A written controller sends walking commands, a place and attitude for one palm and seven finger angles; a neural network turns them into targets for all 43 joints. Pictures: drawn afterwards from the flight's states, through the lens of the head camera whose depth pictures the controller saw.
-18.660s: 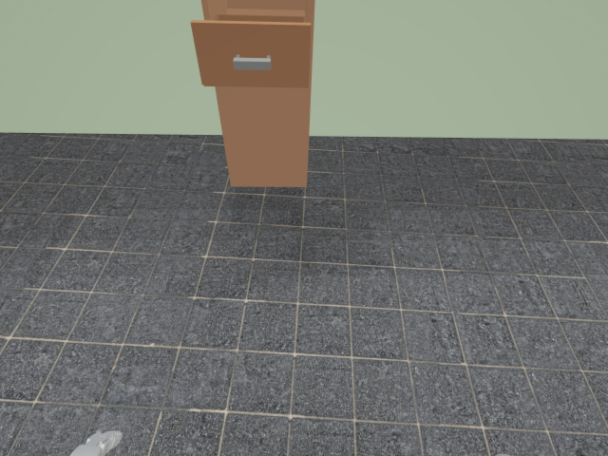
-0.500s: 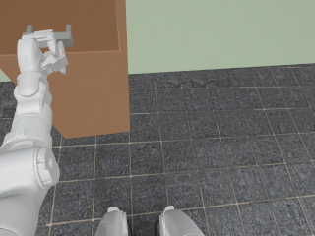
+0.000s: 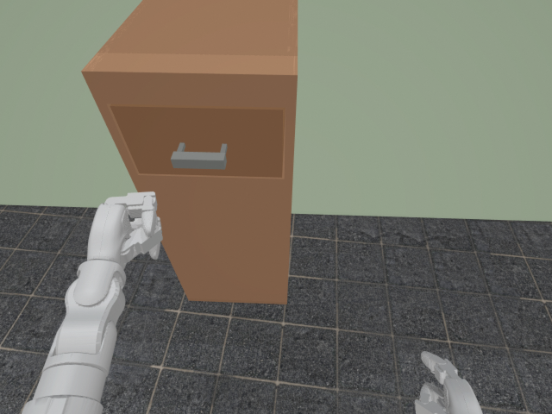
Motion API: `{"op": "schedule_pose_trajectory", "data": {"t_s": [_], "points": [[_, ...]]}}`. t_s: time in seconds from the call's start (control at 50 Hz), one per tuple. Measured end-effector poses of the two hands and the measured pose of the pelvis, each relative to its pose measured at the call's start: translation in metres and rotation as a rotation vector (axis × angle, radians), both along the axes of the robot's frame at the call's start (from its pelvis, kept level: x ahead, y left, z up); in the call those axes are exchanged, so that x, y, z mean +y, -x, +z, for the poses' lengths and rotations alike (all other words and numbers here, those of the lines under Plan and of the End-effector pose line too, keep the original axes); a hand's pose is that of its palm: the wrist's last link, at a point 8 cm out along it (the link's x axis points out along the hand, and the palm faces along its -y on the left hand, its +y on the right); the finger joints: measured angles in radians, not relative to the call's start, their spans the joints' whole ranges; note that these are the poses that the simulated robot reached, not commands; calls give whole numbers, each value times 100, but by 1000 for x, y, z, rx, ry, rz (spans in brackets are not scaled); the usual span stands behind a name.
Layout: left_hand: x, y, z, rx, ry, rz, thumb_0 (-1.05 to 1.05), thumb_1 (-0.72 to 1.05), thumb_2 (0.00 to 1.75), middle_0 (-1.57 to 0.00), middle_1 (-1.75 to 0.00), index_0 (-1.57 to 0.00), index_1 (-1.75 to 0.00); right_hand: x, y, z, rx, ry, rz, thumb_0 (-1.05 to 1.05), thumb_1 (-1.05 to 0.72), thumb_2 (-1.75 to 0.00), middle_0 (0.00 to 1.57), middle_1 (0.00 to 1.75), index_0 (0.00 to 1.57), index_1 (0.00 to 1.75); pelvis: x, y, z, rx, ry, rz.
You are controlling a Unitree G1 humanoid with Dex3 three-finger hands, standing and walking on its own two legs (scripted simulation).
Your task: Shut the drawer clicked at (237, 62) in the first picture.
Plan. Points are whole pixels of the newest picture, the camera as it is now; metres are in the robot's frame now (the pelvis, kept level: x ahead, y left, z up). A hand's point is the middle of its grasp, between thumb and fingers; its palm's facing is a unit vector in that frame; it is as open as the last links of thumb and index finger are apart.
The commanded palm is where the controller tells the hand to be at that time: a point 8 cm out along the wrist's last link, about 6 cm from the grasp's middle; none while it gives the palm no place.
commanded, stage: draw the hand back to the body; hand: left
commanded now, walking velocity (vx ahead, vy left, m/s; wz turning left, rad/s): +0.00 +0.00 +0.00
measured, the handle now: (201, 153) +0.59 +0.19 +0.02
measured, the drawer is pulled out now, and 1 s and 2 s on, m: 0.00 0.00 0.00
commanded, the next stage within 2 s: step back with the hand held close in 0.78 s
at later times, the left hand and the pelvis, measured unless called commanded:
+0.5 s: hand (68, 291) +0.21 +0.22 +0.17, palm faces +0.33 -0.88 -0.35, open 3.3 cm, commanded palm +0.16 +0.27 +0.19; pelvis +0.00 -0.01 +0.02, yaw +0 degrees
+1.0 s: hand (24, 313) +0.18 +0.23 +0.20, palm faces +0.40 -0.82 -0.42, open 3.3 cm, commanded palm +0.12 +0.27 +0.20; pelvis -0.01 -0.01 +0.02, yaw +0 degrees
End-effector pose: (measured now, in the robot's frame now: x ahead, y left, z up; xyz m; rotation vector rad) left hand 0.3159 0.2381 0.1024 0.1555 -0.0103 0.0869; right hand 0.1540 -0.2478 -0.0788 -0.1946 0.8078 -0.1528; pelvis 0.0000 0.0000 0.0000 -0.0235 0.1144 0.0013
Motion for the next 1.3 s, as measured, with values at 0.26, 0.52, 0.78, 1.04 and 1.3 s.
{"op": "schedule_pose_trajectory", "data": {"t_s": [0.26, 0.52, 0.78, 1.04, 1.3], "points": [[19, 74, 42, -27, -114, 169, 2, 90, 90, -140, -160, -140, -159, 29, -29, 26, -93, -46, 83, 1, -90, -90, 20, 30, 20, 30, -4, 0, 20, -133, -16, 0], [25, 146, 85, -110, -238, 233, 2, 89, 90, -140, -160, -140, -159, 19, -19, 21, -81, -43, 86, 1, -90, -90, 20, 30, 20, 30, -8, -4, 25, -176, -19, -4], [28, 190, 97, -134, -287, 300, 2, 89, 90, -141, -160, -141, -159, 14, -24, 27, -146, -25, 96, 1, -90, -90, 20, 30, 20, 30, -12, 4, 24, -194, -16, 12], [33, 175, 116, -232, -374, 257, 2, 89, 90, -141, -160, -141, -159, 12, -12, 28, -110, -17, 75, 1, -90, -90, 20, 30, 20, 30, -12, 9, 24, -155, -5, 2], [43, 185, 90, -88, -394, 142, 2, 89, 90, -140, -160, -140, -159, 6, 31, 23, 4, 42, -37, 1, -90, -90, 20, 30, 20, 30, 9, 29, 22, -102, -8, -13]]}}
